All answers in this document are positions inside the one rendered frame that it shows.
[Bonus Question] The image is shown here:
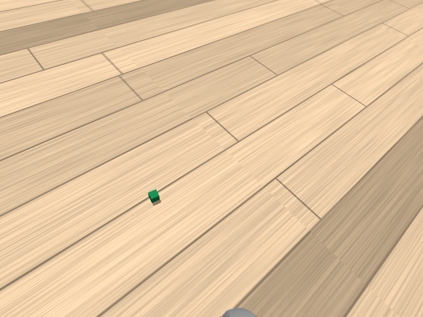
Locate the cube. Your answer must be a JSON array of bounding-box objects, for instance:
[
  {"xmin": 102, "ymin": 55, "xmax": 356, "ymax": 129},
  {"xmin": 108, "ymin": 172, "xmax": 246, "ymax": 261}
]
[{"xmin": 148, "ymin": 190, "xmax": 160, "ymax": 203}]

